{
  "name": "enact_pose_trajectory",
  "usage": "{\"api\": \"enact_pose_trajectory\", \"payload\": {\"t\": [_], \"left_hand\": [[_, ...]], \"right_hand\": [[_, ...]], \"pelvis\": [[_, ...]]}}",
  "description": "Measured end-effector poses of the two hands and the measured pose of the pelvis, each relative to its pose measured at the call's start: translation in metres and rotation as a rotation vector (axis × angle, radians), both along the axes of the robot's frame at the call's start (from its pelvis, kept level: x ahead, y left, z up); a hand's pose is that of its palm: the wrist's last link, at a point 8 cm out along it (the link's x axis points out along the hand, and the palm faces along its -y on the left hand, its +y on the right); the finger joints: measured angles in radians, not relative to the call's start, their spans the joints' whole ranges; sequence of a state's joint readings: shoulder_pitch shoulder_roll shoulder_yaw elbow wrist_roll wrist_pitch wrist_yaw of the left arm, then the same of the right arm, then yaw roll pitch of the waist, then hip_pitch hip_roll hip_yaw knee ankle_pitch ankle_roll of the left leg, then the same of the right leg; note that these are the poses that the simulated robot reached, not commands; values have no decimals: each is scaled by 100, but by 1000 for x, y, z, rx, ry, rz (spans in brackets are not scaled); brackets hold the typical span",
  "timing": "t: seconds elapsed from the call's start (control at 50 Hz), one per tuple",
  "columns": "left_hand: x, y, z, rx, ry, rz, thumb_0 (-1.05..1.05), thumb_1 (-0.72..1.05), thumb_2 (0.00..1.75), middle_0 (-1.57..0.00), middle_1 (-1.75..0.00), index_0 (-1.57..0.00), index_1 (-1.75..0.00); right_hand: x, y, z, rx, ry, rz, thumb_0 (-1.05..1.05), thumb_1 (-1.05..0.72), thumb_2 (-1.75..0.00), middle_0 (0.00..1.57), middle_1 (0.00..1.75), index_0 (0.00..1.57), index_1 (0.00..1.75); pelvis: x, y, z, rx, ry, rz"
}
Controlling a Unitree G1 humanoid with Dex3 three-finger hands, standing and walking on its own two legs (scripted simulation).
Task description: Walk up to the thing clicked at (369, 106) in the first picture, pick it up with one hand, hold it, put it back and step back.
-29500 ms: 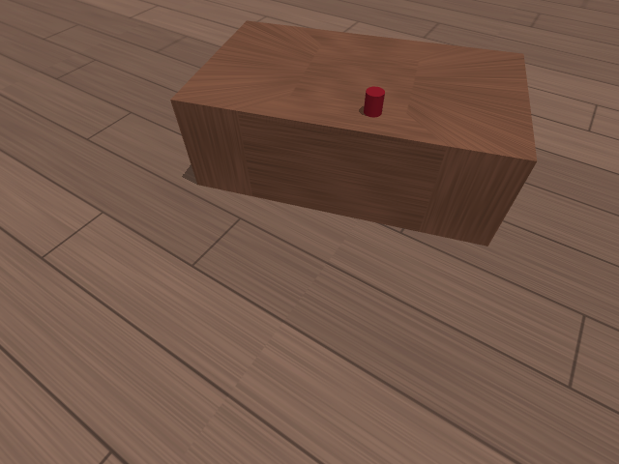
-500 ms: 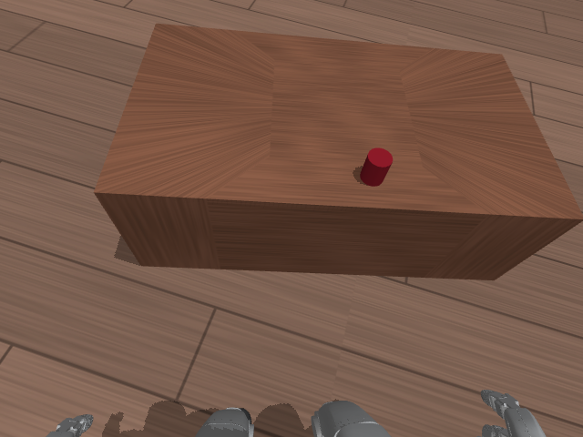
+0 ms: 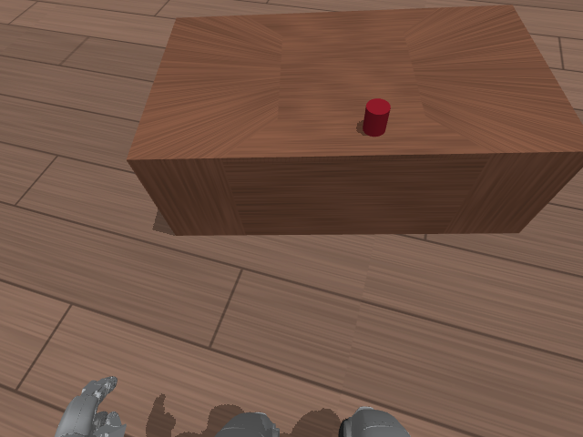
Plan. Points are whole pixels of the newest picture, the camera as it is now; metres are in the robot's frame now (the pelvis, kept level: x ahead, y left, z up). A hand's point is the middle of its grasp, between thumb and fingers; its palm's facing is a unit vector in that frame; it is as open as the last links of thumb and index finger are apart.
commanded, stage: step back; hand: right
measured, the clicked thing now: (376, 118) +0.92 -0.21 -0.27
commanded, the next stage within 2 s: stand in 1.62 s
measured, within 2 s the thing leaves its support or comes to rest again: neither
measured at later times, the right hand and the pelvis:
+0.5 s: hand out of the picture -0.02 -0.30 -0.15, palm faces -0.01 +0.92 -0.39, open 7.4 cm; pelvis -0.17 -0.03 -0.01, yaw -3 degrees
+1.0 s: hand out of the picture -0.15 -0.29 -0.15, palm faces -0.03 +0.94 -0.35, open 7.4 cm; pelvis -0.22 -0.03 +0.00, yaw +1 degrees
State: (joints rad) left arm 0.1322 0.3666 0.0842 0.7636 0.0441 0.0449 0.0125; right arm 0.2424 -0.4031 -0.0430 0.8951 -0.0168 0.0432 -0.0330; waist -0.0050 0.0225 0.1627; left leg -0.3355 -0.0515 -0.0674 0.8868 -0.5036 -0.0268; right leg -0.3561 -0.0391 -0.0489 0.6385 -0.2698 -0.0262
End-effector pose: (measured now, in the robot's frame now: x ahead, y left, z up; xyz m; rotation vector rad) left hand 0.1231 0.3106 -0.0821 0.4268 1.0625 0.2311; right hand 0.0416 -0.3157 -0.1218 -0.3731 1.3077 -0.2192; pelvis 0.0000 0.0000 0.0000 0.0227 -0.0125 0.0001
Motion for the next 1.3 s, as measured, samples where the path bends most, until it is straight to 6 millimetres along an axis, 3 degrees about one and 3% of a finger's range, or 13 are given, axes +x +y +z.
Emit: {"api": "enact_pose_trajectory", "payload": {"t": [0.08,0.18,0.3,0.4,0.52,0.6,0.72,0.8,0.88,1.02,1.12,1.2,1.3], "left_hand": [[-12,4,-20,-42,-52,6,1,90,89,-20,-30,-21,-30],[-51,-7,-28,-111,-8,32,1,91,89,-20,-29,-21,-30],[-111,-15,-29,-117,38,47,1,91,89,-20,-30,-21,-30],[-171,-23,-37,-59,103,35,1,91,89,-20,-30,-21,-30],[-246,-33,-21,-29,176,66,1,91,89,-20,-30,-21,-30],[-271,-25,-10,-1,169,91,1,90,89,-20,-30,-21,-30],[-289,0,-15,10,87,117,1,90,89,-20,-30,-21,-30],[-299,4,-20,-17,99,129,1,91,89,-20,-30,-21,-30],[-302,-2,-19,-54,111,113,1,91,89,-20,-30,-21,-30],[-296,-24,-23,-61,96,97,1,91,90,-20,-30,-21,-30],[-296,-31,-18,-81,84,117,1,91,89,-20,-30,-21,-30],[-291,-22,-19,-84,95,125,1,90,89,-20,-30,-21,-30],[-272,5,-30,-86,107,133,1,90,89,-20,-30,-21,-30]], "right_hand": [[-22,11,-1,-12,1,28,1,-90,-90,20,30,21,29],[-37,15,17,-21,-59,52,1,-90,-90,21,30,21,30],[-32,-2,36,-53,-165,93,1,-90,-90,21,30,21,30],[-37,-25,25,-40,-255,106,1,-90,-90,20,30,21,30],[-81,-30,14,12,-226,54,1,-90,-90,20,30,21,29],[-119,-27,5,30,-174,47,1,-90,-90,20,30,21,29],[-168,-10,-9,37,-65,82,1,-90,-90,20,30,21,29],[-191,5,0,58,-73,68,1,-90,-90,20,30,21,30],[-201,5,12,57,-90,48,1,-90,-90,21,30,21,30],[-191,-18,8,42,-114,25,1,-90,-90,20,30,21,30],[-172,-20,12,32,-109,55,1,-90,-90,20,30,21,30],[-158,-15,14,21,-100,73,1,-90,-90,20,30,21,29],[-145,6,13,4,-91,76,1,-90,-90,20,30,20,29]], "pelvis": [[-31,4,-11,17,-30,27],[-60,4,-2,-28,-38,34],[-97,-8,3,-44,-6,-1],[-138,-25,-11,-37,-7,-49],[-171,-33,-3,-9,-19,-56],[-187,-30,-1,-2,-10,-23],[-212,-20,-10,-15,-23,46],[-220,-15,-4,11,-41,29],[-220,-17,4,-7,-37,22],[-217,-29,0,-47,-45,20],[-210,-26,5,-27,-38,27],[-201,-16,5,-30,-28,38],[-188,3,-1,-10,-31,47]]}}
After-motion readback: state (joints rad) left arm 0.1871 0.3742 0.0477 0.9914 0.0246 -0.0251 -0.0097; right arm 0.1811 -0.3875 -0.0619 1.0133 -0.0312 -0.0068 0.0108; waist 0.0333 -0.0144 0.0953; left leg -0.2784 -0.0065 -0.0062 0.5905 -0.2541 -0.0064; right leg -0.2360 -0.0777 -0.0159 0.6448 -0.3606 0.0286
